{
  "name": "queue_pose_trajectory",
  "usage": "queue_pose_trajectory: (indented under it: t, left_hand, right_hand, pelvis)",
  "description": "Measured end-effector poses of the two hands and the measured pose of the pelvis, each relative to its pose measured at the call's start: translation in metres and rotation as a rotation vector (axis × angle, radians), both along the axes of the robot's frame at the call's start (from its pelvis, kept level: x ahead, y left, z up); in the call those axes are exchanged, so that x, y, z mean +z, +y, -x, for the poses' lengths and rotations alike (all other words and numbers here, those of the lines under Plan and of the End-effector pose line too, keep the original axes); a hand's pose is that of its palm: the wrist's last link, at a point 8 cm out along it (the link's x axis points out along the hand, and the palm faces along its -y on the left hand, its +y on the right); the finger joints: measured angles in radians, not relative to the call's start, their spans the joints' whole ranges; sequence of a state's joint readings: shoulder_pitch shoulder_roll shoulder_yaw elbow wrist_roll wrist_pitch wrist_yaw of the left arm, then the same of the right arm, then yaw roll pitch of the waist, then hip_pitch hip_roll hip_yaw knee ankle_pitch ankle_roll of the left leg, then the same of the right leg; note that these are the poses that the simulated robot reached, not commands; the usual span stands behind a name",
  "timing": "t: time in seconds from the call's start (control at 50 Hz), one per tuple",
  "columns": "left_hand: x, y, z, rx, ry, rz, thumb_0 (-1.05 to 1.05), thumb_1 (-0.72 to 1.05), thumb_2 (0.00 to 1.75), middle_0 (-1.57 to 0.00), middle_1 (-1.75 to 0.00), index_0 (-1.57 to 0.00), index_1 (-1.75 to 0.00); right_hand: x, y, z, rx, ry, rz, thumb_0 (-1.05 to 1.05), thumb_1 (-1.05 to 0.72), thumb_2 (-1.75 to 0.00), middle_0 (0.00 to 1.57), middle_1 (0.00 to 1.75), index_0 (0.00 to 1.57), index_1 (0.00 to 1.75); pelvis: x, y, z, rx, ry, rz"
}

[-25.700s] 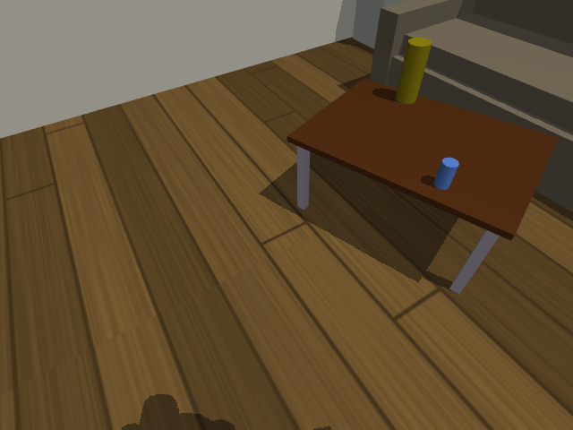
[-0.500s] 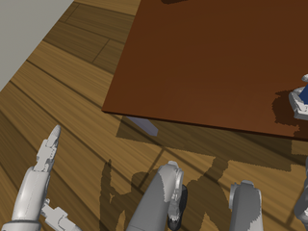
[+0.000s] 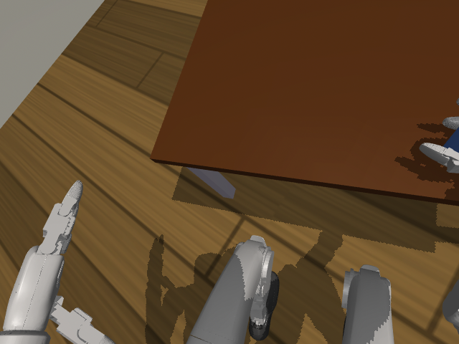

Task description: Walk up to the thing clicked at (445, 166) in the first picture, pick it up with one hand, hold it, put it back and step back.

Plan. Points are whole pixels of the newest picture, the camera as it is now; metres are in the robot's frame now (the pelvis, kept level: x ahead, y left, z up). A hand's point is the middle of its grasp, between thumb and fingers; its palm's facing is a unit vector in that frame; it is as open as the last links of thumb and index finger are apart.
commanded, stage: open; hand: right
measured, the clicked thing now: out of the picture +0.49 -0.24 -0.06
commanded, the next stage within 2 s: withdraw in 0.08 s
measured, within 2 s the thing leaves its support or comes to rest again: neither
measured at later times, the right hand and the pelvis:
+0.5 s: hand out of the picture +0.49 -0.25 -0.01, palm faces +0.23 +0.97 +0.00, open 15.7 cm; pelvis +0.01 +0.00 +0.02, yaw +0 degrees
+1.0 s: hand out of the picture +0.46 -0.36 +0.14, palm faces +0.44 +0.85 -0.29, open 17.0 cm; pelvis +0.04 -0.01 +0.14, yaw -2 degrees
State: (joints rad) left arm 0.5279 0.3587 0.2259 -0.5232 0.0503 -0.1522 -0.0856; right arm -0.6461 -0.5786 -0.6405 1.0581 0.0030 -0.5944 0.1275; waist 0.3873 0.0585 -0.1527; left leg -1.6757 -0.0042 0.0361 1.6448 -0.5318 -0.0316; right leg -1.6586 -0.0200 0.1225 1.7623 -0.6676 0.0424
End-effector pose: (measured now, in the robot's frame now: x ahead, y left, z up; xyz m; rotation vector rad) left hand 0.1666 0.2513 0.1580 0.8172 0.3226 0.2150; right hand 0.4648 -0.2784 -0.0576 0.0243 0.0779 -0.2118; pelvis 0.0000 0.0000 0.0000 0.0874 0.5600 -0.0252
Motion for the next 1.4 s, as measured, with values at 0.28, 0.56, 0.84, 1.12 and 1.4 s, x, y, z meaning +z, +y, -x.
queue_pose_trajectory:
  t: [0.28,0.56,0.84,1.12,1.4]
  left_hand:
    - [0.0,-0.002,-0.003,-0.009,-0.003,0.008,-0.01,-0.53,0.05,-0.07,-0.05,-0.07,-0.06]
    - [-0.01,0.003,0.006,0.093,0.051,0.169,-0.01,-0.52,0.04,-0.07,-0.05,-0.06,-0.06]
    - [-0.004,-0.004,0.0,0.138,0.177,0.372,-0.01,-0.51,0.07,-0.07,-0.06,-0.06,-0.07]
    - [0.0,-0.041,-0.042,0.084,0.272,0.542,0.0,0.15,0.47,-0.13,-0.17,-0.12,-0.18]
    - [-0.001,-0.039,-0.067,0.144,0.342,0.604,0.01,0.75,0.81,-0.19,-0.27,-0.18,-0.28]
  right_hand:
    - [0.0,0.0,0.0,0.001,0.003,-0.001,-0.01,0.36,-0.29,0.54,0.42,0.56,0.42]
    - [0.078,-0.033,0.007,-0.035,-0.038,0.034,-0.01,0.42,-0.14,0.18,0.17,0.19,0.16]
    - [0.16,-0.082,0.032,-0.138,0.285,0.162,-0.01,0.48,-0.07,0.07,0.07,0.08,0.06]
    - [0.246,-0.109,0.051,-0.27,0.366,0.244,-0.01,0.45,-0.1,0.06,0.07,0.07,0.06]
    - [0.216,-0.03,0.134,-0.105,0.518,0.186,-0.01,0.49,-0.08,0.06,0.06,0.07,0.06]
  pelvis:
    - [0.0,0.0,-0.002,0.0,0.0,0.002]
    - [0.035,0.0,-0.01,-0.007,-0.046,0.001]
    - [0.104,-0.005,-0.022,-0.011,-0.145,0.024]
    - [0.161,-0.006,-0.049,-0.019,-0.255,0.04]
    - [0.19,-0.008,-0.081,-0.021,-0.354,0.069]
